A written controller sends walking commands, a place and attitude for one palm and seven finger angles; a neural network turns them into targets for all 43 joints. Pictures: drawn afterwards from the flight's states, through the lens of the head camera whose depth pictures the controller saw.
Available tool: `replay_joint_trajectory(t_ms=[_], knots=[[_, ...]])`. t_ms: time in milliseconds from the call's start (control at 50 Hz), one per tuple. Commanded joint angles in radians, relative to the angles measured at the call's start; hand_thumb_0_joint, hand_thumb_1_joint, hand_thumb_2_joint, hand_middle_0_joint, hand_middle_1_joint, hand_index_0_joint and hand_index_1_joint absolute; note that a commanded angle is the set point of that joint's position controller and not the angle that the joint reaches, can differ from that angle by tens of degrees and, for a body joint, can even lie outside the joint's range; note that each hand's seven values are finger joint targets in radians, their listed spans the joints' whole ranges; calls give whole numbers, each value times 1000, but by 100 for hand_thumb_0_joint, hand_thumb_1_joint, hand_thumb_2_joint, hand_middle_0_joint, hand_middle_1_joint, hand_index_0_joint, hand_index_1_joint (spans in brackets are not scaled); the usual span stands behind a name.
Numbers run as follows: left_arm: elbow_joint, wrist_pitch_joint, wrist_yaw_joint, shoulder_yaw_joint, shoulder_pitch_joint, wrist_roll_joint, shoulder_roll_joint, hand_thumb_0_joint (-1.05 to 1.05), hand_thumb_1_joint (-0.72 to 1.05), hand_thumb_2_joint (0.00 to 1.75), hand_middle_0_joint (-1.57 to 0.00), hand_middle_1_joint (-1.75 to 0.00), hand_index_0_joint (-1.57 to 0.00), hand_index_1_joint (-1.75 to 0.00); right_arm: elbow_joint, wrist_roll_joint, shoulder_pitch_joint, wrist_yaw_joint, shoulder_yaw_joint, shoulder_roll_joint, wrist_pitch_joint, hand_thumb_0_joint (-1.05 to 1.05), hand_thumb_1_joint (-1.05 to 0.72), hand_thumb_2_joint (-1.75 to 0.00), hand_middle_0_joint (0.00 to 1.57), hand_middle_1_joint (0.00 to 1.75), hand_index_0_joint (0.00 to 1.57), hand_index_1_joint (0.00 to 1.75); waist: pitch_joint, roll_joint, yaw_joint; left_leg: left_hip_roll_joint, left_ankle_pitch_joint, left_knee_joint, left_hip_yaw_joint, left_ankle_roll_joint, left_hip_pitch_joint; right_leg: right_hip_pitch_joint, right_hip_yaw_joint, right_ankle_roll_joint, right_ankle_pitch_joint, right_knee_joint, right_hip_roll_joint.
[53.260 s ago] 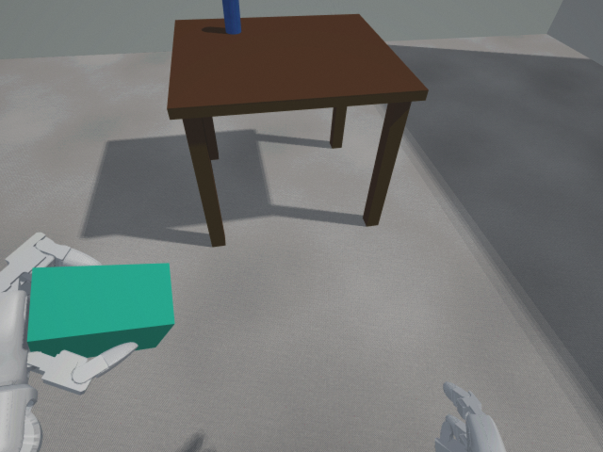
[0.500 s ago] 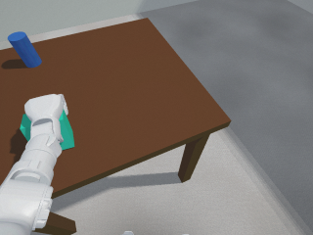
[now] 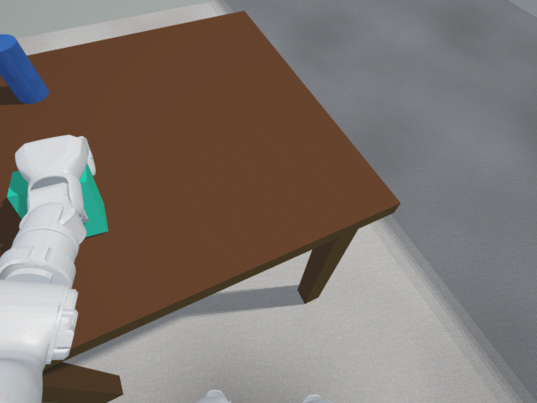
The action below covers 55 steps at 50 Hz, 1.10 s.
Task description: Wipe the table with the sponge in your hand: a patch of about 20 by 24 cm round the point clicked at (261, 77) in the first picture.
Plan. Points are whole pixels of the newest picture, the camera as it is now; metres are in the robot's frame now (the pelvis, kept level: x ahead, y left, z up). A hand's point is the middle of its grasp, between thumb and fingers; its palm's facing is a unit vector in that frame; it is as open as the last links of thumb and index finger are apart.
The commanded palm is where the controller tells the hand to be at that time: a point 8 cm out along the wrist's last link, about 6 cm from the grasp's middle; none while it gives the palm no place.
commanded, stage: wipe forward along the middle lane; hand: left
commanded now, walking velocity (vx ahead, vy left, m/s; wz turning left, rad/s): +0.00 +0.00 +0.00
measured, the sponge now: (67, 211) +0.42 +0.33 -0.02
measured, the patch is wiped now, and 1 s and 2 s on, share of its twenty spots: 1.00 1.00 1.00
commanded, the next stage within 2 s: slide back across to the first lane in 0.22 s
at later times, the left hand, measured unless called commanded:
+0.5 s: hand (59, 168) +0.47 +0.34 +0.03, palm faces -0.14 -0.02 -0.99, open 10.5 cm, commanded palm +0.45 +0.33 +0.08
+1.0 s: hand (14, 182) +0.44 +0.40 +0.04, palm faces -0.17 -0.03 -0.98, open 10.6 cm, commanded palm +0.42 +0.39 +0.08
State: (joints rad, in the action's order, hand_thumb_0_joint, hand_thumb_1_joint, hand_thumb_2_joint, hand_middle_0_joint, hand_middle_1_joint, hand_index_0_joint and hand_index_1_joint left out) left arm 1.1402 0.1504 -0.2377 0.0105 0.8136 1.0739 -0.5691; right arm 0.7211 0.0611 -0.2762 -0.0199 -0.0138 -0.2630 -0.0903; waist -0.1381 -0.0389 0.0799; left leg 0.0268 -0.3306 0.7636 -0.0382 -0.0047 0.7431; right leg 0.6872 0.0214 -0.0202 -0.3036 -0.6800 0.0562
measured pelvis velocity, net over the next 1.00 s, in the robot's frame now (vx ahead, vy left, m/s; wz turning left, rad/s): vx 0.03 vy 0.02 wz -0.01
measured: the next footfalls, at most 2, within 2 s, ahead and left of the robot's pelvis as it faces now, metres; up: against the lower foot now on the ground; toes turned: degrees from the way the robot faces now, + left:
none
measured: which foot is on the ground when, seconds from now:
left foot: down 0.00-1.00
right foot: down 0.00-1.00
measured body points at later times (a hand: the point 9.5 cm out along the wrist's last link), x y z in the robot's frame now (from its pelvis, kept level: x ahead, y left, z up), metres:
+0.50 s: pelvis +0.01 +0.02 +0.00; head +0.11 +0.03 +0.44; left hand +0.48 +0.34 +0.08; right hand +0.02 -0.26 -0.13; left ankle +0.01 +0.11 -0.71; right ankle +0.00 -0.11 -0.71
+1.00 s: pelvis +0.03 +0.02 +0.01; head +0.12 +0.04 +0.45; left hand +0.45 +0.39 +0.09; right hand +0.09 -0.26 -0.11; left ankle +0.01 +0.11 -0.71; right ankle +0.00 -0.11 -0.71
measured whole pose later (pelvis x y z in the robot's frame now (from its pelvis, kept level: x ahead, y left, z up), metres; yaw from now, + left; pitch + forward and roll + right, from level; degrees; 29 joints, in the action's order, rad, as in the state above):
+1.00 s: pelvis +0.03 +0.02 +0.01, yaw +0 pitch +17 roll -3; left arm 1.05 0.01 -0.16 -0.14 0.68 1.08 -0.70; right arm 0.72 0.05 -0.28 0.00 -0.03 -0.28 -0.14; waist -0.13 -0.03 0.06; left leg 0.02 -0.37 0.73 -0.03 -0.03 0.66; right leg 0.59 0.01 0.00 -0.32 -0.61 0.05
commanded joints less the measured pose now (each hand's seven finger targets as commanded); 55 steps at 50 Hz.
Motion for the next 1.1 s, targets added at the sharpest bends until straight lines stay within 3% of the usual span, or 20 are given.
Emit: replay_joint_trajectory(t_ms=[0,80,240,300,340,380,420,520,600,620,660,720,760,840,860,900,920,1000,1020,1080], knots=[[-59,17,-35,-11,297,19,-212,0,10,130,-120,-160,-120,-160,-56,-10,-101,-12,-53,-162,20,0,-90,-90,20,30,20,30,-266,16,34,-23,169,-58,25,-50,-188,-106,-3,-22,179,83,9],[-39,22,-35,-24,332,19,-241,0,10,130,-120,-160,-120,-160,-53,-11,-117,-13,-51,-168,15,0,-90,-90,20,30,20,30,-284,30,40,-22,178,-52,17,-48,-180,-98,3,-21,179,73,11],[-23,31,-15,-14,397,39,-247,0,10,130,-120,-160,-120,-160,-36,-22,-154,-8,-54,-171,8,0,-90,-90,20,30,20,30,-329,-28,52,-13,262,-27,7,-44,-230,-56,11,-29,218,48,19],[-8,28,-5,-24,376,29,-263,0,10,130,-120,-160,-120,-160,-41,-22,-158,-6,-50,-174,5,0,-90,-90,20,30,20,30,-316,2,49,-17,226,-27,13,-47,-197,-76,8,-26,203,60,20],[-51,14,2,-88,373,30,-353,0,10,130,-120,-160,-120,-160,-44,-23,-161,-7,-50,-181,-1,0,-90,-90,20,30,20,30,-372,-22,20,-18,261,-30,8,-47,-213,-120,4,-30,234,47,18],[-89,2,5,-106,332,28,-368,0,10,130,-120,-160,-120,-160,-55,-24,-159,-5,-51,-176,-5,0,-90,-90,20,30,20,30,-413,-45,1,-20,302,-29,14,-48,-237,-160,3,-32,276,44,19],[-104,-4,11,-98,309,31,-348,0,10,130,-120,-160,-120,-160,-56,-23,-149,-2,-53,-175,-8,0,-90,-90,20,30,20,30,-387,-56,-1,-17,326,-39,8,-46,-257,-154,8,-35,283,50,19],[-144,-6,2,-152,274,38,-427,0,10,130,-120,-160,-120,-160,-61,-18,-128,3,-52,-186,-14,0,-90,-90,20,30,20,30,-367,-65,-27,-22,306,-69,8,-48,-268,-191,6,-38,254,69,17],[-120,3,-1,-155,259,50,-453,0,10,130,-120,-160,-120,-160,-55,-13,-122,7,-51,-192,-18,0,-90,-90,20,30,20,30,-312,-48,-18,-25,279,-82,11,-50,-260,-193,8,-35,234,86,16],[-138,-4,5,-172,260,43,-469,0,10,130,-120,-160,-120,-160,-56,-15,-114,8,-50,-192,-19,0,-90,-90,20,30,20,30,-333,-77,-33,-25,311,-87,10,-49,-272,-214,2,-39,265,83,13],[-140,-10,13,-145,238,49,-438,0,10,130,-120,-160,-120,-160,-63,-13,-117,10,-53,-189,-20,0,-90,-90,20,30,20,30,-326,-85,-27,-26,317,-84,13,-49,-291,-206,6,-38,267,86,16],[-159,-33,34,-177,193,38,-459,0,10,130,-120,-160,-120,-160,-62,-14,-108,9,-55,-190,-24,0,-90,-90,20,30,20,30,-357,-85,-43,-24,386,-82,11,-48,-317,-249,0,-43,337,84,13],[-165,-47,45,-146,174,34,-423,0,10,130,-120,-160,-120,-160,-67,-10,-111,7,-61,-190,-25,0,-90,-90,20,30,20,30,-332,-67,-29,-25,384,-80,11,-49,-331,-232,6,-38,329,92,16],[-192,-91,57,-176,188,32,-459,0,10,130,-120,-160,-120,-160,-56,-11,-118,-2,-67,-198,-24,0,-90,-90,20,30,20,30,-317,-65,-21,-24,421,-74,4,-53,-355,-222,3,-41,356,95,15],[-200,-101,59,-143,186,32,-419,0,10,130,-120,-160,-120,-160,-59,-12,-117,-2,-70,-193,-24,0,-90,-90,20,30,20,30,-316,-70,-12,-22,426,-73,9,-52,-365,-212,8,-40,355,96,16],[-197,-115,59,-179,131,36,-450,0,10,130,-120,-160,-120,-160,-57,-12,-112,0,-71,-196,-31,0,-90,-90,20,30,20,30,-326,-59,-30,-28,445,-68,13,-51,-359,-238,1,-42,381,99,14],[-228,-132,62,-199,152,27,-465,0,10,130,-120,-160,-120,-160,-53,-14,-105,-2,-70,-196,-32,0,-90,-90,20,30,20,30,-337,-92,-37,-21,496,-68,9,-49,-380,-236,-1,-47,414,90,12],[-236,-153,50,-213,101,32,-475,0,10,130,-120,-160,-120,-160,-58,-18,-101,5,-75,-197,-43,0,-90,-90,20,30,20,30,-340,-81,-43,-28,516,-52,16,-48,-369,-252,2,-45,451,82,13],[-241,-161,49,-257,81,19,-507,0,10,130,-120,-160,-120,-160,-51,-18,-93,6,-74,-200,-47,0,-90,-90,20,30,20,30,-352,-85,-60,-25,560,-51,10,-47,-374,-264,-4,-47,470,76,9],[-252,-158,38,-172,82,36,-407,0,10,130,-120,-160,-120,-160,-61,-15,-96,10,-81,-191,-45,0,-90,-90,20,30,20,30,-331,-88,-35,-23,543,-50,3,-43,-396,-206,15,-45,415,81,16]])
